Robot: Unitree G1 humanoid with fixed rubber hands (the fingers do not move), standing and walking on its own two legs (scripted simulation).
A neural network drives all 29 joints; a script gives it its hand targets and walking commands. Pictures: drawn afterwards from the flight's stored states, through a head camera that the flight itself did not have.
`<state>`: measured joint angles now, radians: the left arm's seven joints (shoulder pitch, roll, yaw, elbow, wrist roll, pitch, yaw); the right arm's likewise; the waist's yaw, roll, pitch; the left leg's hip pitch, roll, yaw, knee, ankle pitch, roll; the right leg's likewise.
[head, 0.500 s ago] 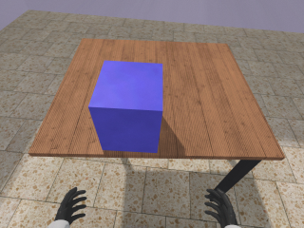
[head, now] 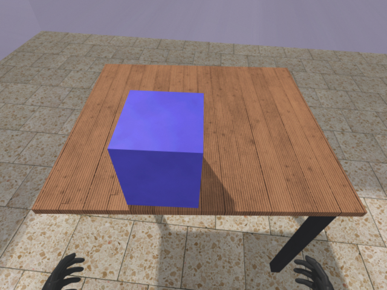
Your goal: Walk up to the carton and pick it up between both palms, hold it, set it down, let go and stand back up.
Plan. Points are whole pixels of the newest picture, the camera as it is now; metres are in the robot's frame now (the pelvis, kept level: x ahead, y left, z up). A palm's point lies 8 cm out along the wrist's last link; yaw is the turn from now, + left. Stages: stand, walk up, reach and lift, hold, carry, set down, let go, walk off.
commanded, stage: stand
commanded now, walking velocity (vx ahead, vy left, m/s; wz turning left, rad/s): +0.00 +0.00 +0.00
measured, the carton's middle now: (164, 150) +0.45 +0.06 +0.01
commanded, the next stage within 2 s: none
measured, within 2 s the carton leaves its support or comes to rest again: neither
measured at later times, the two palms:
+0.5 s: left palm out of the picture +0.15 +0.28 -0.08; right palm out of the picture +0.13 -0.26 -0.08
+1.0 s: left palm out of the picture +0.13 +0.28 -0.08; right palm out of the picture +0.11 -0.26 -0.09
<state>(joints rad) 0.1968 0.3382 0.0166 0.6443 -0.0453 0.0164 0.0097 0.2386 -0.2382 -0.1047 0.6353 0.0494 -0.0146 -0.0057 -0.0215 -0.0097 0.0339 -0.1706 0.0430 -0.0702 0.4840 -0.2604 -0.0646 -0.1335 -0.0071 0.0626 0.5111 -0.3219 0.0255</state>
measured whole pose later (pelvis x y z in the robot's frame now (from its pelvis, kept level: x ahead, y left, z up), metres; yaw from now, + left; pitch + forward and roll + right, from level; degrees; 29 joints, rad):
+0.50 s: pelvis +0.00 +0.00 +0.00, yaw +0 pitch -3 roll +0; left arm 0.20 0.34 0.02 0.69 -0.05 0.00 0.01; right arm 0.24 -0.24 -0.08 0.64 0.05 0.00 -0.01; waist -0.02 -0.01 0.01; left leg -0.17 0.04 -0.07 0.49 -0.27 -0.06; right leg -0.13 -0.01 0.06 0.51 -0.33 0.02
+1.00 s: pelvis +0.00 +0.00 +0.00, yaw +0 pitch -3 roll +0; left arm 0.20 0.34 0.02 0.77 -0.05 0.00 0.01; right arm 0.24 -0.24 -0.08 0.70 0.05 0.00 -0.01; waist -0.02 -0.01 0.01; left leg -0.17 0.04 -0.07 0.49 -0.26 -0.06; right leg -0.13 -0.01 0.06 0.51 -0.32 0.02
